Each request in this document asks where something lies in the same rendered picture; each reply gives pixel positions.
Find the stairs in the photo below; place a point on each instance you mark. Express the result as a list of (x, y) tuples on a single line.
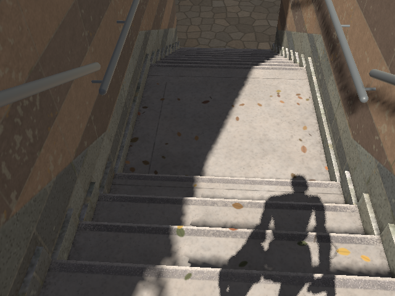
[(226, 56), (177, 235)]

